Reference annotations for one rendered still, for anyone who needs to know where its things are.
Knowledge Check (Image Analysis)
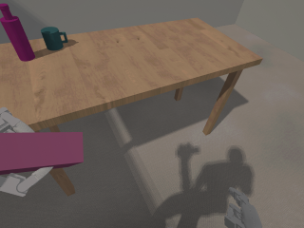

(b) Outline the robot right hand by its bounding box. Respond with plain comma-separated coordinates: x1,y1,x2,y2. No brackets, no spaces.
224,187,262,228

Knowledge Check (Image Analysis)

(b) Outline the robot left hand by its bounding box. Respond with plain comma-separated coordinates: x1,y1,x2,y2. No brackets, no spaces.
0,107,53,197

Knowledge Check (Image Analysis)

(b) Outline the table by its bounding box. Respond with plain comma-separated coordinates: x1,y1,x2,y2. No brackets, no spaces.
0,17,263,196

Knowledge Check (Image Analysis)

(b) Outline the sponge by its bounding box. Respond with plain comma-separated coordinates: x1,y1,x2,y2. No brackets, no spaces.
0,132,84,175

